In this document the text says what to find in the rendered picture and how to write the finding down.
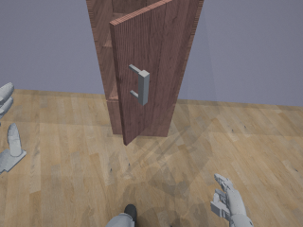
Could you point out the left robot foot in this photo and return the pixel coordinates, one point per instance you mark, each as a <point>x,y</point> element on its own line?
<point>131,211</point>

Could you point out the robot right forearm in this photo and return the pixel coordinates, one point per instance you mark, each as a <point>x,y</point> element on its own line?
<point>240,220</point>

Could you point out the handle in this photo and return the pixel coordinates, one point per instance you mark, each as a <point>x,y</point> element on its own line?
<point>143,85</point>

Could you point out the robot right hand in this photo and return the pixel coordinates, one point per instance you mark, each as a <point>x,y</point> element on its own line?
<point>229,203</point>

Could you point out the cupboard door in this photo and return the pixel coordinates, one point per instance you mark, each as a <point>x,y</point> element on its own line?
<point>154,39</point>

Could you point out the robot left hand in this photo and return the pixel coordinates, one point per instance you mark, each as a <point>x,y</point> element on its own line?
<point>9,158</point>

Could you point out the left robot shin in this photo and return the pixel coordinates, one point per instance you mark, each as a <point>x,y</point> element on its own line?
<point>124,214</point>

